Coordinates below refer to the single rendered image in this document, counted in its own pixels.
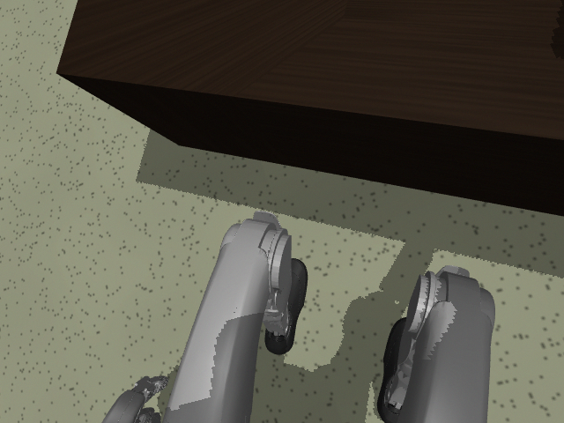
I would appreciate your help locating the left robot foot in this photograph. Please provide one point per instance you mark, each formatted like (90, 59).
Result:
(282, 344)

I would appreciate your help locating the right robot foot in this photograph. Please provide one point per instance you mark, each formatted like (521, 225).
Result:
(387, 411)

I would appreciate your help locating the left robot hand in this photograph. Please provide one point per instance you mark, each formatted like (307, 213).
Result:
(128, 408)

